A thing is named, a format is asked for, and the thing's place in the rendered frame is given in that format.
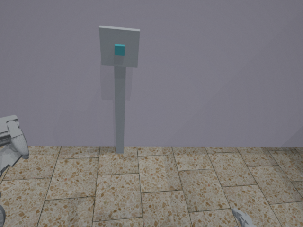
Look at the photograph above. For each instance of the button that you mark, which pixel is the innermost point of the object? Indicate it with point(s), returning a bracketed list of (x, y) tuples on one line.
[(119, 49)]

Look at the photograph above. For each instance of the robot right hand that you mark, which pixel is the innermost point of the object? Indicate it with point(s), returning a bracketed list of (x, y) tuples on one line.
[(243, 218)]

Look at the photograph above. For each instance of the panel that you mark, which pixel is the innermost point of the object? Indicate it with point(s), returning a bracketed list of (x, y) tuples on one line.
[(109, 36)]

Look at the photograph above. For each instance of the robot left hand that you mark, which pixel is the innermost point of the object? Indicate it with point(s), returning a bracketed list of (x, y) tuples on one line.
[(11, 134)]

